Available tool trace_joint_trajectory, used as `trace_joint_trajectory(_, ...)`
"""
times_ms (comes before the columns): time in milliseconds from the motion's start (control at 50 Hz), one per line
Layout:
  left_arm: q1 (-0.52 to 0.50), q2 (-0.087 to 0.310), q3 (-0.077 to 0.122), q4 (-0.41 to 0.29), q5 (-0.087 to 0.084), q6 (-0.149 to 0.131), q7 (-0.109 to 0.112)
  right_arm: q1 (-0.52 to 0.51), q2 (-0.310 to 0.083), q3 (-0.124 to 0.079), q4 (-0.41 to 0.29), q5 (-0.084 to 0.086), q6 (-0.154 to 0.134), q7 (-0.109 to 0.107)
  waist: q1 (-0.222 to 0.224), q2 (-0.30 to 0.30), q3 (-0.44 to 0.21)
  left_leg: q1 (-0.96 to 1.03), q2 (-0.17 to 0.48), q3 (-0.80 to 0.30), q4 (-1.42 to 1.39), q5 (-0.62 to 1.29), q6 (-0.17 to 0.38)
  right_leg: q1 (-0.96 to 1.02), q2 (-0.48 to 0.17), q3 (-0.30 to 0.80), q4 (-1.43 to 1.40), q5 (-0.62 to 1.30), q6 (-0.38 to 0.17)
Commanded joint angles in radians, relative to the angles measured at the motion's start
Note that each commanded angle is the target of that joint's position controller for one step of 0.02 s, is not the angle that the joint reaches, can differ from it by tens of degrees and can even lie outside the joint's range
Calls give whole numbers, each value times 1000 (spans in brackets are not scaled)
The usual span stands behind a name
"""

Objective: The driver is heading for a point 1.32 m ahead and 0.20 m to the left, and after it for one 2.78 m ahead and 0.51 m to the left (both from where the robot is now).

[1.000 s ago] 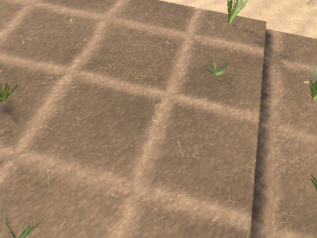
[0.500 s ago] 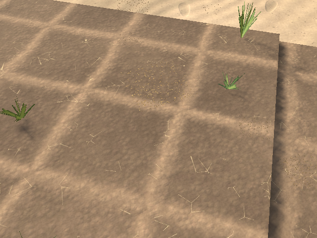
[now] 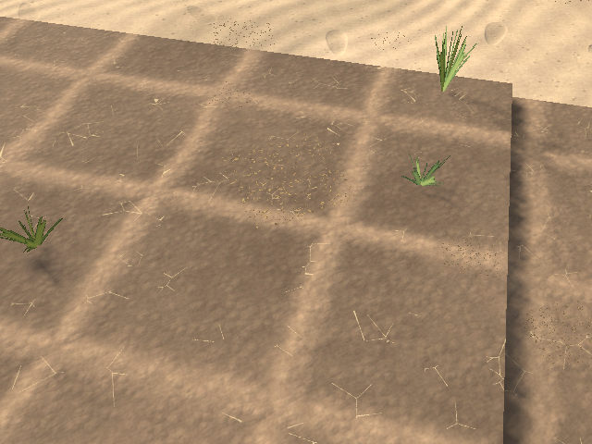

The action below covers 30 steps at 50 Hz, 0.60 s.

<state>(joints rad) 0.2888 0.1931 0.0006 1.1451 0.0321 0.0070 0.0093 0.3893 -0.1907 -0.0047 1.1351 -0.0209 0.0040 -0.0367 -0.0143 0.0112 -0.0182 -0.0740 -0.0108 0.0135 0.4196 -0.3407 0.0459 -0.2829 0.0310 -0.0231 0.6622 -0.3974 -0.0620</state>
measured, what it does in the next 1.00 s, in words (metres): walks ahead, turning left: left foot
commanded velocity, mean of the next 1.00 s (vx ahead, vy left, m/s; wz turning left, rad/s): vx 0.44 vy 0.00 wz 0.27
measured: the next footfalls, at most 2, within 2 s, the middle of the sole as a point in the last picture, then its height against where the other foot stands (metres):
left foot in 0.64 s outside the picture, level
right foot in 1.18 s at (315, 354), level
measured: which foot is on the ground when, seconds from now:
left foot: down 0.00-0.14, up 0.16-0.62, down 0.64-1.00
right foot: down 0.00-0.64, up 0.66-1.00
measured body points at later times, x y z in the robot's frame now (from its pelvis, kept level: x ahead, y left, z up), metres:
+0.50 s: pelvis +0.20 -0.05 +0.00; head +0.22 -0.06 +0.45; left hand +0.08 +0.16 -0.15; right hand +0.34 -0.27 -0.14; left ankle +0.34 +0.07 -0.69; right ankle +0.06 -0.11 -0.74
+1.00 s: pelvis +0.48 +0.01 +0.00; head +0.50 +0.03 +0.45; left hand +0.59 +0.28 -0.11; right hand +0.52 -0.26 -0.13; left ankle +0.40 +0.02 -0.74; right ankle +0.69 -0.12 -0.67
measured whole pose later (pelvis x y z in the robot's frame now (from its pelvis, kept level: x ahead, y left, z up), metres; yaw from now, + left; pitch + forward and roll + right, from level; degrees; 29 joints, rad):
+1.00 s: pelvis +0.48 +0.01 +0.00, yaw +19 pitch +1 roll +0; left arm 0.04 0.23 0.03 0.80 0.04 -0.03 -0.02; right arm 0.40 -0.22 -0.06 0.97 0.00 -0.07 0.00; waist -0.07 -0.03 0.04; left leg -0.03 -0.16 -0.09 0.25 -0.23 0.14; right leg -0.68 -0.11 0.03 0.78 -0.03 0.03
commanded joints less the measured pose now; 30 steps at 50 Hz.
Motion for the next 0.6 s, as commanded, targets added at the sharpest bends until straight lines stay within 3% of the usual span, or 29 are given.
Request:
trace_joint_trajectory(20, -120, 72, 17, -112, 4, -44, -19, 86, -156, -40, -1, -9, -21, 3, -20, 109, 233, -48, 332, -401, -315, -357, 197, -306, -67, -1, 133, -48, -5)
trace_joint_trajectory(80, -85, 63, 27, -128, -11, -68, -31, 44, -149, -47, -16, -3, -41, 8, 19, 112, 206, -117, 253, -256, -241, -197, 155, -129, -44, -50, -23, 12, -11)
trace_joint_trajectory(120, 104, 50, 39, -65, -19, -72, -27, 5, -141, -48, -31, 5, -47, 13, 102, 62, 165, -307, 177, -154, -96, -125, 125, 212, 26, -98, -171, 104, -13)
trace_joint_trajectory(140, 232, 88, 56, -29, -12, -80, -18, -4, -109, -38, -41, -2, -57, 20, 157, -53, 119, -409, 110, -65, 124, -38, 98, 387, -44, 25, -248, 60, -24)
trace_joint_trajectory(160, 374, 207, 82, -16, -7, -84, -6, -11, -17, -13, -94, 3, -69, 32, 183, -332, 31, -579, -16, 76, 486, -152, 40, 500, -331, 503, -473, -276, -98)
trace_joint_trajectory(180, 387, 203, 79, 7, -11, -68, -6, -44, -94, -36, -116, -18, -67, 40, 155, -272, 59, -644, -24, -4, 694, -226, 53, 409, -412, 729, -557, -393, -165)
trace_joint_trajectory(200, 252, 165, 67, -38, -8, -67, -7, -93, -101, -40, -131, -19, -66, 48, 90, -131, 157, -689, 45, -38, 770, -126, 69, 317, -396, 634, -541, -390, -158)
trace_joint_trajectory(220, 162, 138, 60, -71, -9, -78, -14, -105, -74, -35, -129, -14, -72, 56, 59, -63, 186, -666, 78, -52, 759, -15, 68, 241, -351, 520, -541, -242, -144)
trace_joint_trajectory(240, 119, 120, 54, -89, -9, -88, -15, -89, -55, -34, -120, -9, -76, 60, 27, -45, 175, -615, 98, -51, 724, 52, 60, 208, -306, 421, -549, -91, -125)
trace_joint_trajectory(280, 133, 73, 36, -80, -11, -105, -8, -59, -56, -38, -109, -17, -65, 66, 5, -57, 131, -563, 101, -22, 692, 112, 36, 218, -250, 281, -543, 160, -108)
trace_joint_trajectory(340, 225, 76, 29, -45, -11, -117, 2, -112, -59, -45, -129, -5, -44, 66, 5, -70, 115, -634, 83, 11, 675, 157, 19, 293, -234, 154, -519, 447, -99)
trace_joint_trajectory(440, 249, 51, 14, -40, -7, -122, 13, -336, -27, -29, -222, 1, -42, 71, 32, -79, 172, -643, 39, 54, 452, 265, 18, 253, -206, -4, -536, 636, -67)
trace_joint_trajectory(500, 262, 66, 12, -34, -10, -124, 23, -417, -20, -19, -263, 1, -43, 73, 44, -86, 183, -544, 15, 122, 272, 292, 43, 267, -219, -65, -533, 757, -55)
trace_joint_trajectory(560, 246, 108, 23, -36, -12, -127, 36, -336, -60, -33, -255, 2, -49, 64, -8, -106, 113, -397, -52, 169, 213, 238, 100, 357, -242, -120, -358, 1172, -33)
trace_joint_trajectory(600, 213, 145, 37, -53, -7, -113, 44, -127, -100, -58, -194, 2, -59, 56, -92, -124, -7, -211, -96, 164, 183, 179, 148, 378, -260, -133, -66, 1284, -29)
Velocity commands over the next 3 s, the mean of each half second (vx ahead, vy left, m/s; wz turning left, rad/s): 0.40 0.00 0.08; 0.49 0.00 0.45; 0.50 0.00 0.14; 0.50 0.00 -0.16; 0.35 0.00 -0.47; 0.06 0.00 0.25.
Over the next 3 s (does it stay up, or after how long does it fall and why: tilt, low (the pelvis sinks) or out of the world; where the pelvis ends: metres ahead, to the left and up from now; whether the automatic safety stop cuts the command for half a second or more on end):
stays up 1.25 0.26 0.00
